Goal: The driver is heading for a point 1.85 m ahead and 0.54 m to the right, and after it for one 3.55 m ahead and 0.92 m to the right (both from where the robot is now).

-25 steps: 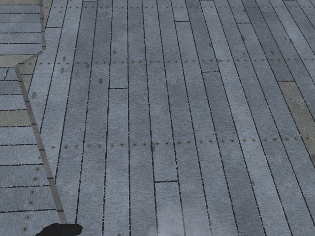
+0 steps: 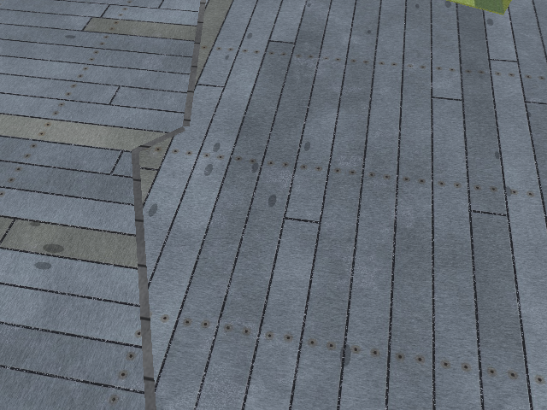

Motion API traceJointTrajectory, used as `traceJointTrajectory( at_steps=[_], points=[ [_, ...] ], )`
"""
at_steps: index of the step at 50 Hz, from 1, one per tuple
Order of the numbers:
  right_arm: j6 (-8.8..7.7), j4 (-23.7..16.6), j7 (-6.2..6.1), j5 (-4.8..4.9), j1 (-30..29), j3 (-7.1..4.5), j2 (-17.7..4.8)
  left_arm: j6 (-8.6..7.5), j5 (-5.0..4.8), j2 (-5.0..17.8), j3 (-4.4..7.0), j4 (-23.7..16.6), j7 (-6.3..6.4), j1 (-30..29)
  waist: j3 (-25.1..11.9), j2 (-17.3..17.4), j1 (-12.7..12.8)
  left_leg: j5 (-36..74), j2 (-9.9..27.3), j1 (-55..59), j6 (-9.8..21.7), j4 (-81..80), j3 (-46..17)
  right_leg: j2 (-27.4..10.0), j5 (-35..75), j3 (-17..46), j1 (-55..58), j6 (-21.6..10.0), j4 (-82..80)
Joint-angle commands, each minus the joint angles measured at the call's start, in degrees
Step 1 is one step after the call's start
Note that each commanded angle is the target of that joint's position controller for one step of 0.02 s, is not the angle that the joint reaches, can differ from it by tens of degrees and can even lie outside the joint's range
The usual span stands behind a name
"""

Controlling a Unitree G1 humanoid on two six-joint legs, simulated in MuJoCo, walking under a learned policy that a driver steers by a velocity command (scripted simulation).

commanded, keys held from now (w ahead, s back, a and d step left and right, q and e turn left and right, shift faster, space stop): no key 1.00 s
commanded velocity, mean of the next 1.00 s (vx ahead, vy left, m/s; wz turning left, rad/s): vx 0.07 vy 0.00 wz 0.02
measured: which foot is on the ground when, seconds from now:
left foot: up 0.00-0.06, down 0.08-1.00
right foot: down 0.00-0.10, up 0.12-0.42, down 0.44-1.00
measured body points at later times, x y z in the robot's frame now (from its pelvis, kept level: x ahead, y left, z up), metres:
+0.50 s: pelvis +0.09 +0.02 -0.01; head +0.09 +0.02 +0.44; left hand +0.12 +0.26 -0.16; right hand +0.14 -0.22 -0.15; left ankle +0.16 +0.10 -0.74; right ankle +0.08 -0.10 -0.75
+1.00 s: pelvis +0.11 +0.00 +0.00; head +0.11 +0.00 +0.45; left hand +0.10 +0.22 -0.16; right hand +0.10 -0.22 -0.16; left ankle +0.16 +0.10 -0.74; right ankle +0.08 -0.10 -0.74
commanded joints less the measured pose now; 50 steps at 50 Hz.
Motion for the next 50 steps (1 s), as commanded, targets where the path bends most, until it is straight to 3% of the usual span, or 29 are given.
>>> traceJointTrajectory(
  at_steps=[1,3,4,5,6,7,8,10,11,14,18,21,22,23,25,28,33,50],
  points=[
    [-0.96,-1.88,-0.82,0.15,1.19,-0.41,-3.19,-0.17,-0.05,8.80,1.62,-1.68,0.54,0.44,-2.24,-9.51,-2.36,1.06,-3.22,9.78,1.16,-4.75,2.10,-13.37,44.39,4.77,-1.86,-4.97,4.50],
    [-1.76,1.04,-1.49,-0.54,7.88,-0.90,-4.16,0.36,-0.60,8.84,1.59,-1.54,1.03,-1.31,-4.00,-7.23,-5.66,4.86,-4.44,18.24,2.90,-13.40,1.84,-12.24,42.49,5.02,-1.29,-3.24,12.61],
    [-2.61,2.65,-1.91,-1.37,12.22,-1.41,-6.19,0.34,-0.89,8.06,1.27,-1.63,1.20,-0.36,-6.96,-4.12,-6.91,16.09,-0.99,26.74,3.83,-15.49,-0.73,-9.99,34.69,3.91,-4.57,-1.68,19.55],
    [-3.10,3.23,-2.29,-2.24,17.86,-2.10,-10.11,0.21,-1.07,5.53,0.43,-3.29,1.56,2.18,-13.84,3.55,-7.14,45.49,12.79,39.83,7.09,-9.58,-12.03,-6.93,9.27,1.37,-13.48,-0.05,31.84],
    [-2.27,3.58,-2.24,-0.04,17.95,-2.36,-10.05,1.49,-2.94,1.83,-0.29,-0.95,1.85,10.56,-22.46,11.44,-4.85,58.67,22.47,45.22,17.04,-9.54,-22.94,-0.63,-22.96,2.31,-18.37,0.76,44.80],
    [-1.63,2.92,-1.89,2.27,15.87,-1.75,-7.06,3.08,-1.35,6.02,0.68,0.13,2.32,7.77,-19.83,4.44,-5.17,48.97,19.61,39.71,17.13,-12.36,-21.27,-1.87,-24.21,6.05,-19.56,0.88,46.52],
    [-1.31,2.63,-2.13,2.21,11.56,-1.08,-5.18,3.67,-0.24,5.82,0.85,-0.82,2.12,3.18,-12.63,3.65,-4.16,39.08,16.77,33.58,15.59,-15.98,-18.13,-2.76,-22.09,6.08,-21.70,1.08,46.58],
    [-0.94,2.49,-3.06,1.49,6.27,-0.08,-2.81,4.64,0.81,4.34,0.61,-0.79,1.77,-0.43,-5.57,2.83,-1.66,29.29,12.10,23.15,12.06,-21.36,-12.52,-5.22,-15.80,6.23,-18.86,2.19,41.07],
    [-0.85,2.90,-3.35,1.28,5.39,0.00,-2.87,5.26,1.06,3.43,0.36,0.16,1.65,0.90,-5.56,3.47,-0.46,27.27,10.36,19.67,10.79,-22.36,-9.93,-5.20,-13.55,5.34,-15.00,2.73,38.81],
    [-1.04,4.30,-3.18,0.81,6.17,-0.08,-3.58,6.54,0.74,2.44,0.02,1.86,2.03,1.04,-7.12,2.84,-0.24,17.40,8.51,17.76,10.01,-23.60,-7.68,-4.46,-11.59,3.78,-10.74,3.21,31.77],
    [0.19,6.27,-3.08,0.75,7.08,-0.55,-4.69,7.34,0.63,2.81,-0.16,2.56,2.61,-2.75,-4.61,4.03,-1.58,-10.06,7.57,14.25,8.82,-26.73,-9.72,-4.25,-6.79,2.62,-8.72,2.57,22.53],
    [1.40,7.47,-3.13,1.50,7.60,-0.76,-4.48,6.64,1.19,2.77,-0.58,3.98,2.66,-2.16,-0.92,0.85,-0.90,-25.15,5.98,8.31,4.43,-27.51,-10.61,-5.54,0.84,3.88,-3.32,0.88,10.85],
    [1.60,7.85,-3.11,1.54,8.33,-0.80,-3.98,6.01,1.59,3.76,-0.66,3.94,2.74,-1.97,0.44,-0.68,-1.51,-24.45,4.82,8.04,2.64,-26.16,-10.34,-8.68,-0.80,7.46,-3.92,0.20,7.27],
    [1.97,8.23,-2.99,2.04,9.92,-0.91,-3.02,5.51,0.88,5.41,-0.44,4.05,2.71,-3.94,3.39,-5.31,-3.92,-19.28,1.21,11.06,1.61,-25.29,-6.97,-10.06,-6.77,10.50,-11.95,-0.80,5.37],
    [1.93,10.02,-2.80,1.56,11.25,-0.84,-2.31,4.32,0.19,3.36,-1.04,4.71,2.53,-5.87,2.66,-8.66,-4.99,-8.46,0.50,23.11,1.92,-20.37,-5.29,-10.40,-9.96,11.46,-20.09,0.11,0.93],
    [1.41,12.11,-2.86,1.19,12.70,-0.97,-2.96,3.61,-0.12,3.27,-1.04,5.27,2.88,-6.14,0.59,-6.13,-5.13,-5.26,1.40,24.97,2.45,-19.90,-5.94,-9.23,-4.39,9.80,-16.71,0.79,1.61],
    [1.36,14.44,-3.21,1.44,12.58,-0.51,-1.69,3.85,0.07,2.31,-1.25,6.91,2.97,-3.54,1.17,-3.29,-3.96,-5.73,1.49,22.48,1.96,-20.94,-5.89,-8.93,-1.48,8.98,-13.32,-0.02,2.95],
    [1.69,19.60,-3.96,1.43,15.17,0.08,0.27,3.84,-0.04,0.25,-1.88,10.00,3.43,-1.58,1.89,-3.13,-3.96,-1.70,1.86,23.55,1.67,-19.68,-5.58,-8.65,2.46,8.31,-11.77,-0.25,3.40]
  ],
)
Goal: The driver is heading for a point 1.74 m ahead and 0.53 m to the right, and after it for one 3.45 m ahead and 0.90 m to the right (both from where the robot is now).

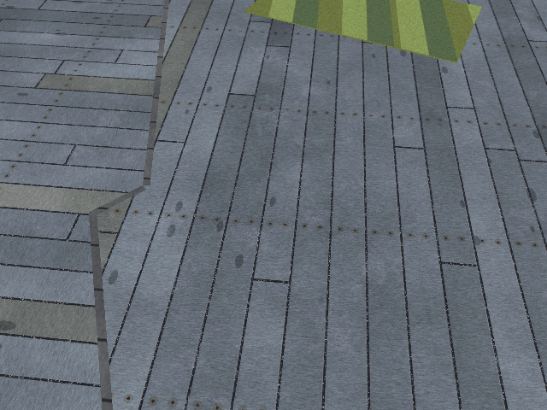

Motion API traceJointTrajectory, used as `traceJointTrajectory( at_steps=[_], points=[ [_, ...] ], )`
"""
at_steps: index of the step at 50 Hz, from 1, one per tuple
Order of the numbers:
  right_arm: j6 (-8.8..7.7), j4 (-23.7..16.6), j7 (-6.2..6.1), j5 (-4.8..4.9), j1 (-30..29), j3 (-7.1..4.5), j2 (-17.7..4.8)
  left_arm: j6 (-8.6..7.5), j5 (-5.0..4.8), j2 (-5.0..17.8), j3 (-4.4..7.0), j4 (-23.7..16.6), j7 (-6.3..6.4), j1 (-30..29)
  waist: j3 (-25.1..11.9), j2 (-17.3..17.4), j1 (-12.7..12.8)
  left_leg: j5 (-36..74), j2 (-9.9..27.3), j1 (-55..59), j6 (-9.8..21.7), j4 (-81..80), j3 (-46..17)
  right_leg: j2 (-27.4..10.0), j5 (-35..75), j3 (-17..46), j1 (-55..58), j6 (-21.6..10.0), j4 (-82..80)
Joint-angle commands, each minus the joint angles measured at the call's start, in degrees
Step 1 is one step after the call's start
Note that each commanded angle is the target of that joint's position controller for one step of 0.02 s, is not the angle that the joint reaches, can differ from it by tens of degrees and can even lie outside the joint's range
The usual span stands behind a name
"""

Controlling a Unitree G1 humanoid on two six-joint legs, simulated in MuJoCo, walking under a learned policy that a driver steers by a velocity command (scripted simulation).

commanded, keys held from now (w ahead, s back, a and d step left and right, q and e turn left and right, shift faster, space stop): no key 0.90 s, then w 0.10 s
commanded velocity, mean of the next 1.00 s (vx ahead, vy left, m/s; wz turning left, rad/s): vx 0.01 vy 0.00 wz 0.00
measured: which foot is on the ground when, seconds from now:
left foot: down 0.00-1.00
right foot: down 0.00-1.00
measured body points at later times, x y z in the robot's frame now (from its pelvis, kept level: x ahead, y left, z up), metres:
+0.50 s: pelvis +0.01 -0.01 +0.00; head +0.02 -0.01 +0.45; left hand -0.02 +0.20 -0.16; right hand -0.01 -0.22 -0.16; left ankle +0.04 +0.10 -0.74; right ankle -0.03 -0.11 -0.74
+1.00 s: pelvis +0.03 -0.01 +0.00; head +0.03 -0.01 +0.45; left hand -0.02 +0.20 -0.16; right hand -0.01 -0.22 -0.17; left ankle +0.04 +0.10 -0.74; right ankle -0.03 -0.11 -0.74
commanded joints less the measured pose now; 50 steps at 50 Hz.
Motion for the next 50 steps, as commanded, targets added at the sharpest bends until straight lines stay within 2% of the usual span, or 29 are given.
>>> traceJointTrajectory(
  at_steps=[1,19,45,46,48,49,50],
  points=[
    [-0.20,-0.08,-0.23,0.00,3.41,-0.63,-4.33,-0.22,-0.01,4.15,0.58,-0.06,0.21,4.44,3.41,-0.29,0.03,2.22,6.28,3.11,0.74,-3.31,-7.16,-6.10,3.88,5.78,-6.53,-1.84,-5.51],
    [-0.05,1.85,-0.52,0.00,4.11,-0.54,-2.88,-0.26,0.05,2.90,0.48,1.40,0.49,6.11,3.99,-0.11,0.10,3.40,6.39,3.49,0.59,-2.83,-6.89,-5.96,5.10,5.66,-5.67,-1.92,-5.49],
    [-0.04,2.68,-0.70,0.01,5.44,-0.44,-1.87,-0.50,0.06,1.85,0.51,1.97,0.60,7.65,4.48,-0.15,0.13,4.66,6.54,3.67,0.33,-2.11,-6.51,-5.94,7.02,5.65,-4.73,-2.08,-5.60],
    [0.02,2.79,-0.67,-0.04,5.76,-0.37,-1.62,-0.49,0.15,1.73,0.50,2.15,0.58,8.25,3.39,-0.22,0.24,0.85,5.98,4.02,0.40,-2.22,-6.20,-5.51,2.67,5.60,-4.33,-2.28,-6.26],
    [0.31,2.13,-0.48,-0.17,5.18,-0.86,-2.46,-0.14,0.32,3.60,1.41,2.02,0.48,8.96,4.65,-1.78,0.64,-11.16,3.16,1.42,1.15,1.02,-4.17,-4.55,-11.79,6.54,-5.57,-3.86,-6.78],
    [0.46,1.51,-0.22,-0.41,4.75,-1.13,-2.58,0.15,0.36,4.72,1.97,1.65,0.35,9.24,6.32,-3.78,1.08,-17.99,1.42,-1.94,1.63,4.09,-2.61,-5.43,-20.84,9.04,-6.56,-5.37,-7.97],
    [0.44,0.45,0.16,-0.79,3.32,-1.19,-2.19,0.37,0.34,5.61,2.47,1.59,0.24,10.79,9.01,-5.46,2.10,-21.24,0.10,-7.44,1.67,7.93,-1.22,-7.83,-28.31,13.11,-6.36,-7.20,-10.45]
  ],
)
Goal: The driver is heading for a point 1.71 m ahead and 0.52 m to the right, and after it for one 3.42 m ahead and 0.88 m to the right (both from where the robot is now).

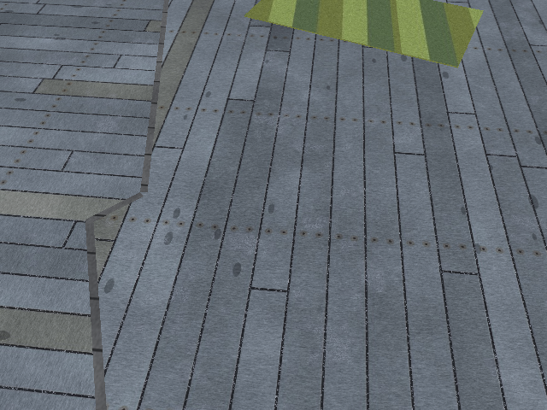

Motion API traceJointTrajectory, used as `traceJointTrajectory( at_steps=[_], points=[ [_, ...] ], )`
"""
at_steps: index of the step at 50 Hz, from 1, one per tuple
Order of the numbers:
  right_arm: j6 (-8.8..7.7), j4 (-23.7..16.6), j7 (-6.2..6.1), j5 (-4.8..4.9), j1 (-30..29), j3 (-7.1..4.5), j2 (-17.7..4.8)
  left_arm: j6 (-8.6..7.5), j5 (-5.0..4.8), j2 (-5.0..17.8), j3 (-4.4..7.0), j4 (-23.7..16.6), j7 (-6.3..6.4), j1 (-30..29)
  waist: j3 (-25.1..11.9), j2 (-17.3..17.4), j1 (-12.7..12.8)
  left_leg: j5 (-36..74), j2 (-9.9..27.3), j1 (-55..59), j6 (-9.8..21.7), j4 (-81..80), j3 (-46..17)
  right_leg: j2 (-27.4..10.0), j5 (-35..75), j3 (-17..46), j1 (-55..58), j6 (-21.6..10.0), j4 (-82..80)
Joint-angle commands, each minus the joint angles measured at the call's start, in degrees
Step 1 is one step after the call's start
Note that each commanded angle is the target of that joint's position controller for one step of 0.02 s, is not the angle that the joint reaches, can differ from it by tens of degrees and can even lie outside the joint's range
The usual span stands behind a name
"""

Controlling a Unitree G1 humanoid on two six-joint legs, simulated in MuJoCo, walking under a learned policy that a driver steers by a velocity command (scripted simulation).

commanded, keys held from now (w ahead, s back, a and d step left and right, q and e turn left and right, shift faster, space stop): w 0.14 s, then w+e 0.86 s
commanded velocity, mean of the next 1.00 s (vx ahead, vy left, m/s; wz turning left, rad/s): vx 0.42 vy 0.00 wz -0.38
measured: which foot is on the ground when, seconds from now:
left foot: down 0.00-0.00, up 0.02-0.20, down 0.22-0.70, up 0.72-1.00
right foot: down 0.00-0.22, up 0.24-0.68, down 0.70-1.00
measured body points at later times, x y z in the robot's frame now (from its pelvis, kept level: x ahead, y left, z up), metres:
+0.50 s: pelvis +0.18 +0.05 +0.00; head +0.20 +0.06 +0.45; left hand +0.30 +0.27 -0.15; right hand +0.07 -0.15 -0.14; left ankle +0.09 +0.12 -0.74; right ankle +0.24 -0.08 -0.67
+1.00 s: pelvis +0.45 -0.03 +0.00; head +0.47 -0.05 +0.45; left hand +0.54 +0.22 -0.13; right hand +0.51 -0.31 -0.12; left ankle +0.64 +0.10 -0.66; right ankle +0.39 -0.03 -0.74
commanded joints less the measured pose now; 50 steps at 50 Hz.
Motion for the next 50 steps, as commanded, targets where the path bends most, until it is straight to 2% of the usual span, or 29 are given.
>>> traceJointTrajectory(
  at_steps=[1,2,3,5,8,10,11,12,13,14,15,16,18,21,26,28,30,32,33,34,35,36,37,38,39,40,42,45,50],
  points=[
    [-0.30,-3.47,0.81,-0.93,-0.94,-0.67,-2.76,0.46,-0.08,8.15,2.29,0.32,-0.06,9.58,11.87,-7.59,2.92,-13.44,-1.48,-12.48,1.75,7.96,1.85,-12.84,-30.37,18.31,-6.87,-8.01,-15.04],
    [-0.79,-4.98,1.19,-1.60,-2.74,-0.49,-1.95,0.34,-0.04,8.83,2.75,0.44,-0.06,10.11,14.24,-8.82,3.35,-10.21,0.03,-15.72,1.80,12.37,3.07,-16.93,-31.00,22.59,-6.75,-10.16,-17.02],
    [-1.41,-6.41,1.51,-1.67,-4.44,-0.68,-2.51,0.03,0.20,8.70,2.94,0.32,-0.14,10.23,15.03,-8.12,3.52,-9.08,1.68,-18.36,2.04,15.45,2.43,-18.86,-28.45,24.53,-6.24,-11.50,-18.05],
    [-2.71,-8.57,2.14,-1.31,-5.90,-1.32,-4.09,-0.96,0.97,9.15,3.35,-0.06,-0.42,9.82,14.30,-6.67,3.11,-10.37,3.52,-22.67,2.42,17.91,0.91,-19.66,-19.88,24.00,-1.80,-12.31,-17.19],
    [-4.23,-10.04,2.87,-0.21,-4.93,-2.09,-4.55,-2.15,0.45,9.14,3.60,-1.02,-0.72,7.36,11.64,-5.48,0.91,-6.57,2.56,-14.25,2.43,9.51,2.41,-16.36,-8.19,17.54,-2.85,-10.27,-13.45],
    [-4.66,-6.26,2.75,0.44,6.94,-2.88,-3.97,-2.46,-0.24,9.13,3.57,-2.53,-1.00,2.90,8.41,-2.98,-5.17,-0.06,-1.67,8.16,1.94,-0.27,5.22,-11.08,-1.10,11.68,-15.08,-7.63,-5.24],
    [-5.04,-4.39,2.09,-0.01,14.67,-4.10,-6.94,-3.20,-0.24,7.60,3.07,-3.64,-1.40,1.39,4.80,3.21,-8.67,-3.09,3.56,20.82,2.29,-4.70,-2.15,-6.47,2.40,6.52,-22.88,-5.45,6.59],
    [-5.08,-3.85,1.46,-0.52,22.30,-5.81,-14.10,-3.79,-0.67,2.57,1.74,-6.58,-1.87,0.76,-0.01,18.88,-10.44,-20.33,19.38,28.00,6.13,-16.69,-26.18,1.46,-6.97,-2.81,-32.67,-2.31,27.00],
    [-3.99,-2.85,1.24,-0.63,22.01,-5.55,-12.82,-3.37,1.02,6.92,2.94,-7.34,-2.19,-0.40,1.92,14.30,-8.24,-24.40,24.46,21.17,8.96,-19.71,-35.68,-0.12,-11.90,0.57,-35.27,-3.29,39.69],
    [-3.76,-5.35,1.25,-0.87,14.06,-4.62,-10.10,-3.14,1.40,6.43,3.04,-7.70,-2.74,-1.68,6.80,5.80,-4.20,-24.90,23.42,14.66,8.23,-19.76,-30.69,-3.65,-6.54,3.26,-36.00,-4.14,43.97],
    [-4.09,-7.16,1.44,-0.62,8.46,-4.23,-9.05,-3.28,1.01,4.53,2.73,-7.47,-3.24,-1.54,8.93,2.37,-2.22,-18.30,21.42,10.07,7.22,-20.70,-24.13,-5.13,-1.25,4.35,-34.75,-4.04,43.58],
    [-4.58,-8.01,1.36,-0.50,5.79,-3.81,-8.32,-3.23,0.71,3.58,2.81,-7.13,-3.52,-0.89,9.02,1.63,-0.59,-11.57,19.18,8.25,5.97,-21.32,-18.07,-5.96,1.94,4.36,-33.01,-3.76,42.30],
    [-5.52,-7.76,0.87,-0.39,5.99,-2.81,-6.17,-2.30,1.09,4.08,3.38,-7.28,-3.90,-0.65,7.17,2.16,0.37,2.66,15.99,9.82,4.21,-20.16,-8.65,-5.86,5.55,2.55,-32.57,-3.04,41.84],
    [-6.22,-6.33,0.42,-0.21,10.19,-2.33,-6.36,-1.22,0.72,4.27,3.92,-9.53,-4.18,-4.98,5.59,3.60,0.35,22.16,14.65,13.92,2.82,-17.51,-0.37,-5.01,8.83,0.03,-36.95,-2.72,41.58],
    [-6.55,-6.25,-0.15,-0.35,10.42,-1.51,-5.99,-0.96,0.48,2.95,2.99,-15.28,-4.97,-18.20,8.87,4.70,-0.57,32.04,12.27,10.06,2.45,-17.65,8.21,-3.14,15.47,-5.80,-34.60,-2.44,23.94],
    [-6.67,-5.79,-0.54,-0.21,11.47,-1.66,-7.52,-0.87,0.52,3.22,2.76,-17.02,-5.19,-21.42,8.91,5.05,-0.79,39.20,13.15,10.76,2.50,-16.52,10.26,-1.62,15.44,-9.14,-30.04,-3.42,16.57],
    [-6.80,-5.59,-1.07,0.05,11.71,-2.10,-9.43,-0.81,0.78,5.06,3.34,-17.01,-5.03,-19.50,6.24,5.71,0.89,55.49,14.16,13.67,2.12,-10.84,12.29,1.00,13.88,-11.39,-24.22,-5.59,14.20],
    [-6.44,-6.11,-1.60,-0.04,10.37,-2.86,-11.31,-0.87,0.97,7.36,4.38,-15.15,-4.63,-12.03,1.57,7.46,4.79,67.36,15.38,15.73,2.14,0.37,13.35,3.59,9.94,-11.67,-16.60,-8.67,14.27],
    [-6.10,-6.94,-1.38,-0.18,9.09,-3.30,-12.23,-0.88,1.09,8.92,5.15,-13.39,-4.52,-6.24,-1.73,8.34,7.25,66.88,16.15,15.29,2.77,9.16,12.81,4.27,7.91,-10.46,-11.00,-10.47,13.17],
    [-5.88,-8.03,-0.70,-0.19,7.22,-3.69,-12.87,-1.12,1.49,10.75,6.18,-11.38,-4.27,0.15,-4.77,7.27,10.66,57.82,15.58,11.06,3.07,21.47,12.89,4.67,7.69,-8.14,-2.16,-12.28,8.16],
    [-5.74,-9.83,0.19,-0.26,5.67,-3.78,-11.84,-1.09,1.78,14.84,7.80,-10.92,-3.68,3.46,-7.67,0.69,12.61,31.72,11.21,0.61,2.45,41.22,13.53,-3.66,-0.54,3.97,6.71,-15.46,2.93],
    [-5.86,-14.35,1.43,0.18,8.02,-3.00,-5.90,-0.62,1.52,19.69,8.71,-12.71,-3.78,-0.75,-11.78,-11.91,5.54,-15.71,-1.34,-22.67,0.06,61.46,6.24,-19.51,1.49,37.56,20.35,-25.03,-2.49],
    [-6.63,-16.75,2.05,0.01,0.97,-3.32,-9.55,-0.05,0.44,18.82,8.42,-12.91,-3.53,-0.66,-10.04,-3.48,7.41,-10.64,0.45,-30.70,0.90,62.54,-3.63,-20.04,-6.90,41.76,18.03,-25.24,-10.08],
    [-7.33,-18.23,2.33,0.24,-2.16,-3.31,-10.30,-0.24,0.12,15.94,7.57,-13.06,-3.04,-4.14,-2.80,-0.20,5.22,-4.88,3.74,-32.66,1.22,57.64,-4.22,-19.83,-6.42,35.58,10.99,-22.37,-12.32],
    [-7.60,-17.79,2.10,0.28,-1.50,-3.52,-10.52,-0.68,0.10,13.06,6.80,-13.22,-2.94,-6.36,1.05,4.83,2.08,-1.95,5.79,-29.06,0.96,51.37,-3.88,-17.68,1.68,30.27,3.50,-19.32,-13.35],
    [-6.84,-17.61,1.79,-0.45,-0.98,-3.52,-9.92,-1.42,-0.06,11.92,6.31,-13.42,-2.65,-7.70,2.09,6.13,-0.14,-1.54,7.04,-24.98,0.09,47.36,-4.20,-14.71,9.86,25.00,-1.39,-17.34,-13.10],
    [-4.47,-17.55,2.01,-1.97,0.68,-3.31,-8.54,-2.92,-0.58,11.44,5.74,-13.39,-2.29,-7.18,1.54,4.49,-2.13,-2.01,7.88,-19.65,-1.78,42.22,-4.00,-10.92,19.83,18.82,-6.23,-16.06,-12.89],
    [-2.72,-20.15,2.55,-2.20,-4.38,-3.34,-8.63,-3.88,-0.96,13.87,6.05,-12.79,-2.32,-3.20,2.14,1.22,-1.34,2.17,8.02,-22.19,-3.85,35.04,-1.87,-7.91,26.76,15.03,-6.83,-14.35,-12.84],
    [-2.13,-25.44,3.18,-1.79,-17.40,-3.22,-9.68,-3.23,-0.86,14.07,5.94,-12.79,-2.50,4.34,2.21,-2.60,3.74,12.49,6.28,-29.58,-4.63,23.16,-0.94,-6.72,31.33,16.27,0.89,-9.71,-11.26]
  ],
)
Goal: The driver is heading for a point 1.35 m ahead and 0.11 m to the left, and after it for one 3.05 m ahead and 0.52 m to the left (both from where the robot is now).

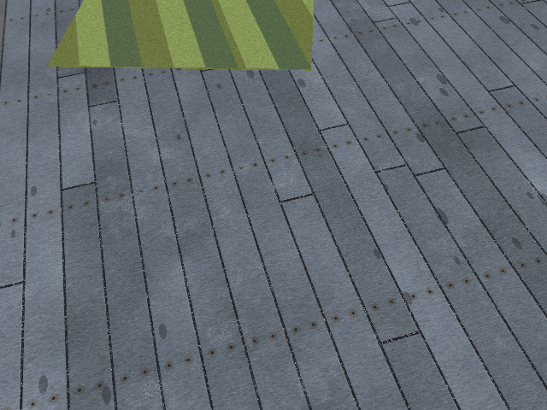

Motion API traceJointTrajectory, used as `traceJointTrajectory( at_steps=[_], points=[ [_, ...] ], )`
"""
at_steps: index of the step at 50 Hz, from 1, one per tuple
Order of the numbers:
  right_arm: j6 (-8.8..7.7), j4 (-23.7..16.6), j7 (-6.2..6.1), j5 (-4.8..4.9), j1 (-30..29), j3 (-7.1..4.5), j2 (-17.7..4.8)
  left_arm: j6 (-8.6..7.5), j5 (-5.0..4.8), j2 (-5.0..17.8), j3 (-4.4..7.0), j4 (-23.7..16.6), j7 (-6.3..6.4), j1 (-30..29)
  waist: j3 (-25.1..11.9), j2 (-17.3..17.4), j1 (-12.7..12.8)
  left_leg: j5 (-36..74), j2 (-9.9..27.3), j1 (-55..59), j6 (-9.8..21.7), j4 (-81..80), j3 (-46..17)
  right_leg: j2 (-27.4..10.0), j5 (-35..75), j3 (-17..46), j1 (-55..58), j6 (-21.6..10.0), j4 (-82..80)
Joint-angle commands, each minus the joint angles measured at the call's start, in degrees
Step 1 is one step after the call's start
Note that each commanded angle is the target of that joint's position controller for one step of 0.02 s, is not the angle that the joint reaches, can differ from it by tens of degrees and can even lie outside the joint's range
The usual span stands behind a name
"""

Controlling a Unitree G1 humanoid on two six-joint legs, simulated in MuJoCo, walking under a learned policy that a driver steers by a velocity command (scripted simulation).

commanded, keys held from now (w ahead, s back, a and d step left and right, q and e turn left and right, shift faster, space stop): w+e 0.02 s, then w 0.98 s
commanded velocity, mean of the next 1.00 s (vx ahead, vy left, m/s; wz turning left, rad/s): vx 0.50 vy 0.00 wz -0.15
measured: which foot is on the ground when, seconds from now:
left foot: up 0.00-0.22, down 0.24-0.78, up 0.80-1.00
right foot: down 0.00-0.26, up 0.28-0.76, down 0.78-1.00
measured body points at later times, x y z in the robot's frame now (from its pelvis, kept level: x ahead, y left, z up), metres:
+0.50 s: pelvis +0.30 +0.05 +0.00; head +0.32 +0.06 +0.45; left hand +0.43 +0.29 -0.13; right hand +0.28 -0.21 -0.13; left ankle +0.30 +0.13 -0.74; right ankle +0.32 -0.09 -0.67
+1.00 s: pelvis +0.56 -0.04 +0.00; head +0.57 -0.06 +0.45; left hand +0.62 +0.22 -0.13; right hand +0.60 -0.30 -0.14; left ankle +0.59 +0.11 -0.67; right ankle +0.55 -0.10 -0.74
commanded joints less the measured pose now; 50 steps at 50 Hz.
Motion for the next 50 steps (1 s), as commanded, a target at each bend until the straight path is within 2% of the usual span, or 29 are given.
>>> traceJointTrajectory(
  at_steps=[1,5,7,9,10,11,12,13,14,15,16,17,18,21,25,28,33,36,37,38,39,40,41,42,43,44,45,47,50],
  points=[
    [0.07,-4.89,0.39,0.13,-4.74,-0.61,-4.08,-0.37,0.06,7.66,1.37,-2.44,0.27,5.59,0.11,-4.58,1.09,5.52,-3.16,-3.24,-0.43,-5.22,3.05,-14.45,26.19,13.19,2.69,-2.91,-3.44],
    [-0.56,-7.42,1.07,0.43,-11.16,0.47,-3.27,-0.49,0.56,6.83,0.76,-2.11,0.88,8.77,0.91,-5.71,3.30,7.58,-5.34,-2.56,1.12,-14.67,4.80,-15.01,30.94,12.64,8.36,-2.61,-2.25],
    [-1.16,-8.50,1.24,0.78,-12.53,0.76,-3.43,-0.72,0.97,7.03,0.53,-1.91,1.26,9.29,1.16,-6.35,3.40,7.53,-6.46,0.70,2.82,-19.15,5.33,-16.39,34.31,12.93,10.29,-2.48,-1.58],
    [-1.70,-7.56,0.87,1.00,-7.42,0.26,-5.13,-1.21,1.09,8.60,0.62,-2.48,1.54,6.44,0.03,-7.04,-0.08,4.78,-8.18,10.33,5.22,-23.46,5.18,-17.22,42.80,12.13,9.60,-0.82,1.40],
    [-1.96,-6.02,0.32,1.12,-2.28,-0.42,-6.79,-1.50,1.21,9.72,0.83,-2.58,1.51,5.43,-2.32,-7.50,-2.36,1.97,-9.98,16.72,6.36,-24.03,5.58,-17.14,50.86,11.70,9.87,0.05,6.02],
    [-2.40,-3.55,-0.39,1.37,5.93,-1.12,-8.23,-1.68,1.41,10.38,0.92,-2.54,1.18,4.36,-6.33,-6.53,-6.26,2.46,-10.91,25.30,7.64,-26.98,6.03,-15.57,53.71,10.04,9.68,0.88,15.00],
    [-2.95,-1.55,-1.24,0.58,14.69,-1.80,-10.00,-1.93,1.10,9.44,0.65,-3.08,0.84,3.75,-11.55,-5.00,-10.24,2.45,-5.79,38.58,9.41,-27.41,1.60,-13.50,43.13,8.85,2.29,1.40,26.80],
    [-3.05,-1.26,-1.68,-1.24,21.52,-3.29,-16.29,-1.92,-0.88,3.21,-0.64,-4.34,0.42,10.56,-21.62,7.07,-8.55,-0.10,11.44,56.75,15.86,-25.88,-21.55,-6.62,14.49,4.75,-13.46,3.77,47.65],
    [-2.00,0.22,-0.74,-0.02,21.05,-3.60,-14.73,-1.59,-1.09,5.59,-0.24,-3.08,0.63,13.29,-23.86,11.77,-7.32,-3.42,16.85,58.34,20.27,-35.01,-40.66,-1.27,-16.43,3.16,-23.64,4.29,58.77],
    [-1.67,-0.93,-0.30,1.11,14.44,-2.70,-10.74,-1.12,0.67,7.55,0.10,-3.52,0.72,8.32,-12.30,3.77,-5.03,-11.53,14.27,48.10,19.04,-37.53,-34.67,-5.50,-11.78,4.65,-28.11,4.00,61.02],
    [-1.84,-1.52,-0.06,1.35,10.02,-1.72,-6.93,-1.16,1.32,6.92,-0.16,-4.73,0.25,2.91,-5.97,-0.89,-4.70,-10.95,11.66,40.10,17.60,-39.25,-26.49,-7.73,-7.67,4.33,-28.45,3.97,57.72],
    [-2.16,-0.83,-0.06,0.99,9.26,-1.20,-5.45,-0.99,1.35,5.76,-0.33,-5.45,-0.19,0.68,-2.30,-0.91,-3.78,-5.90,8.81,34.97,16.00,-41.01,-20.40,-9.40,-6.20,3.77,-27.73,3.85,54.59],
    [-2.51,0.29,-0.23,1.16,9.92,-0.83,-4.72,-0.43,2.04,5.34,-0.38,-6.03,-0.64,0.08,-1.05,0.72,-2.60,-2.36,6.46,31.55,14.70,-42.26,-15.80,-10.68,-5.54,3.30,-26.14,4.12,51.87],
    [-3.93,2.84,0.06,1.82,13.51,-0.79,-5.13,0.75,2.58,3.47,-0.84,-5.64,-1.52,1.01,-1.46,2.93,-1.17,6.93,4.18,29.85,14.36,-44.11,-9.66,-11.71,-3.85,0.81,-25.08,5.11,48.30],
    [-4.15,4.77,0.18,2.12,17.58,-0.93,-6.06,0.96,2.51,2.98,-1.46,-9.11,-2.17,-9.32,1.12,2.59,-2.67,10.06,2.72,31.63,14.57,-47.29,-4.83,-14.57,3.89,-2.58,-32.53,6.96,39.59],
    [-4.06,5.88,0.18,2.33,20.32,-0.82,-6.23,0.73,2.14,1.63,-2.35,-11.46,-2.41,-16.87,1.67,2.80,-4.45,14.87,0.84,32.47,13.16,-46.92,-1.18,-14.16,9.84,-5.08,-31.01,7.78,28.49],
    [-3.75,7.55,-0.40,1.88,24.28,-0.93,-7.58,0.41,1.63,2.23,-2.64,-13.62,-2.14,-23.97,1.92,3.19,-6.30,20.20,3.34,39.05,12.56,-44.23,-0.85,-12.24,10.45,-6.53,-28.02,6.68,18.18],
    [-3.21,8.13,-0.99,1.56,23.52,-1.12,-8.48,-0.10,1.87,3.42,-2.07,-13.43,-1.64,-22.23,1.02,3.50,-4.43,30.55,5.00,43.11,11.64,-38.58,-0.63,-10.23,4.42,-6.83,-23.05,4.37,14.18],
    [-2.97,8.26,-1.13,1.54,23.01,-1.21,-8.90,-0.41,2.07,4.13,-1.61,-11.92,-1.28,-17.72,-1.38,3.52,-2.40,37.10,4.46,43.55,10.94,-32.95,0.15,-8.49,3.06,-7.43,-17.15,3.34,12.07],
    [-2.63,8.30,-1.15,1.75,22.56,-1.05,-8.59,-0.99,2.54,5.22,-0.91,-8.93,-0.78,-9.27,-6.00,1.74,1.20,38.41,2.28,41.26,9.85,-23.10,2.27,-7.33,4.83,-7.92,-6.35,1.83,8.53],
    [-2.64,6.79,-1.12,2.18,21.93,-0.48,-7.14,-1.58,3.82,8.70,0.18,-6.73,-0.08,0.62,-12.62,-1.62,4.84,24.65,0.02,31.19,8.71,-9.00,4.05,-15.94,2.04,0.96,8.31,-0.91,8.24],
    [-2.65,4.85,-0.68,4.16,27.52,0.91,-0.87,-1.37,4.66,14.79,1.74,-6.18,0.25,5.25,-19.71,-14.76,2.92,-10.98,-9.42,10.34,5.89,12.29,8.14,-33.06,-1.65,27.40,24.55,-7.94,4.53],
    [-2.33,5.89,-1.04,2.50,25.89,-0.80,-7.10,-0.43,1.77,12.87,1.72,-5.91,-0.16,3.77,-19.12,-9.79,2.84,-21.61,-10.02,4.67,6.58,18.95,1.39,-33.26,-2.16,35.03,21.03,-8.89,-0.03],
    [-2.33,4.69,-0.88,2.05,21.44,-1.09,-7.13,-0.32,1.09,9.85,0.84,-6.44,-0.40,-2.15,-9.99,-6.71,0.24,-17.11,-6.83,2.03,7.04,19.30,-0.03,-30.47,-2.08,25.29,13.49,-7.24,-0.71],
    [-2.61,4.26,-0.51,1.99,18.77,-0.66,-5.76,-0.74,1.12,6.64,0.04,-6.74,-0.68,-5.47,-5.40,-4.62,-0.86,-13.33,-4.90,3.17,6.97,16.23,-0.07,-27.64,1.91,19.00,6.25,-5.70,-3.08],
    [-2.21,4.46,-0.25,1.69,18.03,-0.68,-5.05,-1.11,1.17,5.09,-0.39,-6.52,-0.63,-7.04,-2.93,-4.80,-2.50,-11.39,-3.39,5.46,6.72,12.98,0.26,-24.72,4.21,14.20,1.52,-3.55,-4.96],
    [-1.42,4.77,0.09,0.79,18.77,-0.63,-4.61,-1.43,0.91,3.97,-0.74,-5.77,-0.39,-7.37,-1.81,-5.73,-4.05,-10.35,-2.53,8.08,6.06,10.73,0.53,-22.59,6.89,10.72,-2.12,-2.19,-6.43],
    [-0.30,5.24,0.82,0.36,19.25,-0.55,-3.55,-2.31,0.77,4.38,-0.68,-4.45,-0.29,-5.22,-2.22,-5.27,-4.95,-8.50,-2.61,9.67,5.17,9.57,1.65,-21.40,12.26,7.68,-3.43,-2.41,-7.87],
    [0.41,3.65,1.28,0.32,13.56,-0.70,-3.69,-2.82,0.35,5.65,-0.35,-2.64,-0.26,-2.05,-0.06,-4.61,-4.69,-3.27,-1.31,4.43,3.84,5.73,2.75,-20.63,13.29,4.77,-2.54,-2.97,-10.46]
  ],
)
